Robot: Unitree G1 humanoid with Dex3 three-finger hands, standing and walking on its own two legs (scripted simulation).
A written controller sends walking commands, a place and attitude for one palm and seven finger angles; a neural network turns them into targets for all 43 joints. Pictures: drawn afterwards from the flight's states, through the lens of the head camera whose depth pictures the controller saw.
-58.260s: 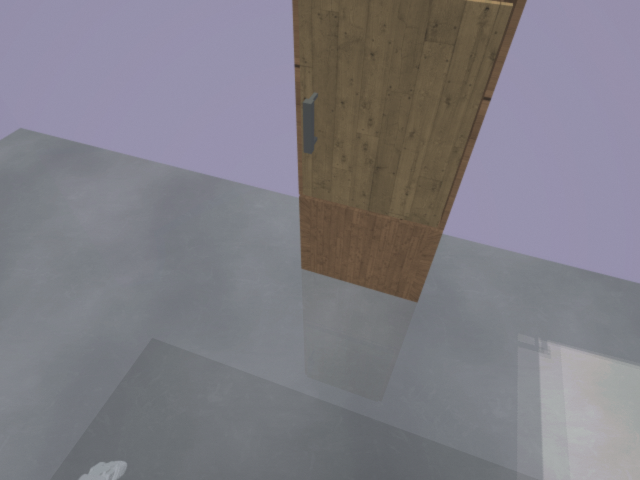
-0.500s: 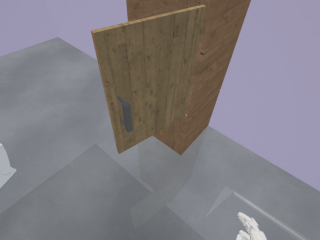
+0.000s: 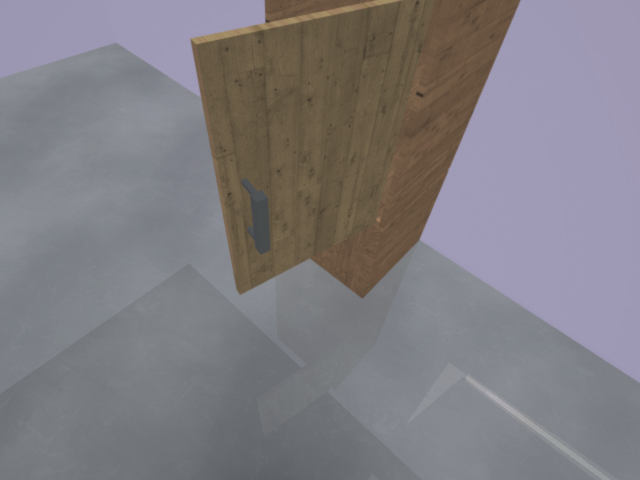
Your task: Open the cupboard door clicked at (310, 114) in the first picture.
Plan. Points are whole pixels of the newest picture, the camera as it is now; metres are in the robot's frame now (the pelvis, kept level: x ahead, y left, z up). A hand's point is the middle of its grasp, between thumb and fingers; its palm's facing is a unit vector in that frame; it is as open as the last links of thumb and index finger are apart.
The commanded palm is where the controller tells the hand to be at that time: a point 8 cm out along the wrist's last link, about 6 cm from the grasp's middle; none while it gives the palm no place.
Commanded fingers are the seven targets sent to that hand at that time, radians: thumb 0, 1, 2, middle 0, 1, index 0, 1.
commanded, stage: let the arm hang, fingers relaxed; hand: left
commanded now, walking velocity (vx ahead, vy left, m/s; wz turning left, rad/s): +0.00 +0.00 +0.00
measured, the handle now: (255, 217) +0.56 +0.14 -0.07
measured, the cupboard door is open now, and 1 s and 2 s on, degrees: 77 77 77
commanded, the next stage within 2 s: look to check the result in 0.76 s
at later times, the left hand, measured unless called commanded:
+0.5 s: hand out of the picture +0.03 +0.23 -0.16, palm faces +0.00 -0.95 -0.30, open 7.4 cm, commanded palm none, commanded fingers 0.00 0.90 0.90 -0.20 -0.30 -0.20 -0.30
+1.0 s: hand out of the picture +0.08 +0.23 -0.16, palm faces -0.02 -0.96 -0.30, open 7.4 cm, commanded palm none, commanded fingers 0.00 0.90 0.90 -0.20 -0.30 -0.20 -0.30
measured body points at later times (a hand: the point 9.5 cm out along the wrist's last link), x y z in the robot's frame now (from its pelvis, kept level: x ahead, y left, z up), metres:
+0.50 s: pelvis +0.00 +0.01 +0.01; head +0.01 +0.00 +0.46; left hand +0.03 +0.28 -0.14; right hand +0.05 -0.24 -0.15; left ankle +0.06 +0.10 -0.74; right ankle -0.03 -0.10 -0.74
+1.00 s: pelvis +0.02 +0.00 +0.01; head +0.04 +0.00 +0.46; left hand +0.08 +0.28 -0.14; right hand +0.07 -0.28 -0.14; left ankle +0.06 +0.10 -0.74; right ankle -0.03 -0.10 -0.74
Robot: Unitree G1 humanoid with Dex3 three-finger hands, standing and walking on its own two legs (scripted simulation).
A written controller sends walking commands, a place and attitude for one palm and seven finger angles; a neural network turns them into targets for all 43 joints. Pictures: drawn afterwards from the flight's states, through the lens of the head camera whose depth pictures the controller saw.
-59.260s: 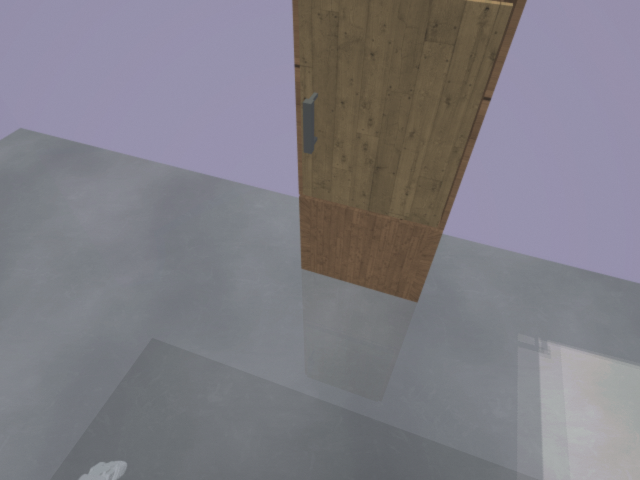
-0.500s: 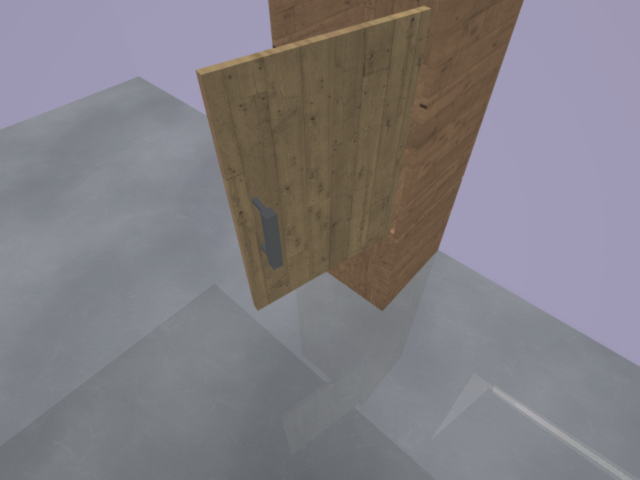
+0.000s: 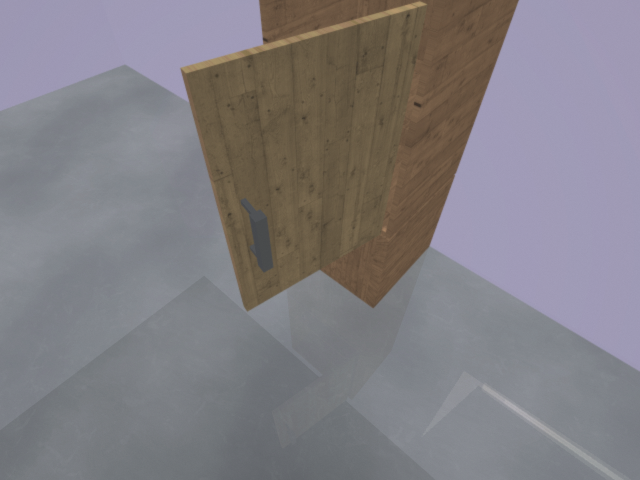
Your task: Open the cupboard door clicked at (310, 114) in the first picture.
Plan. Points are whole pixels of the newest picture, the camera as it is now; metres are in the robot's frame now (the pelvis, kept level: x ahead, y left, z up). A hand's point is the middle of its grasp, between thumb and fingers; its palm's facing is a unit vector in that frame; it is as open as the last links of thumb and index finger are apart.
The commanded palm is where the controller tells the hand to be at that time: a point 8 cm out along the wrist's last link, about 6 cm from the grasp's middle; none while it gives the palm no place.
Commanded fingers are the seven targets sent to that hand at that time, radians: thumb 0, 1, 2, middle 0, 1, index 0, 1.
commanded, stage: look to check the result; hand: left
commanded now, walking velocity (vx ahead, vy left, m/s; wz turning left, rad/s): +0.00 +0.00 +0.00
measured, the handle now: (256, 235) +0.53 +0.15 -0.07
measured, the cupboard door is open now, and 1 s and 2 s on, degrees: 77 77 77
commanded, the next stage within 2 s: stand and wait in 0.36 s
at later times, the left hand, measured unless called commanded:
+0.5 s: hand out of the picture +0.06 +0.22 -0.17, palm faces +0.00 -0.96 -0.29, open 7.4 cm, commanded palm none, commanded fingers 0.00 0.90 0.90 -0.20 -0.30 -0.20 -0.30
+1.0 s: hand out of the picture +0.07 +0.21 -0.17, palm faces -0.01 -0.95 -0.31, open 7.4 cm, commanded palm none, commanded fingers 0.00 0.90 0.90 -0.20 -0.30 -0.20 -0.30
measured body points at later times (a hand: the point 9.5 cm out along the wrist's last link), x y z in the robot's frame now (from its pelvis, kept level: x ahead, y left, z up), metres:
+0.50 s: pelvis +0.01 -0.01 +0.00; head +0.03 -0.01 +0.45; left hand +0.06 +0.27 -0.14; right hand +0.08 -0.28 -0.15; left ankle +0.04 +0.10 -0.75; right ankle -0.05 -0.11 -0.75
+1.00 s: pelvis +0.02 -0.01 +0.00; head +0.04 -0.02 +0.45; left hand +0.08 +0.26 -0.14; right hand +0.08 -0.29 -0.15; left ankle +0.04 +0.10 -0.75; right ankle -0.05 -0.11 -0.75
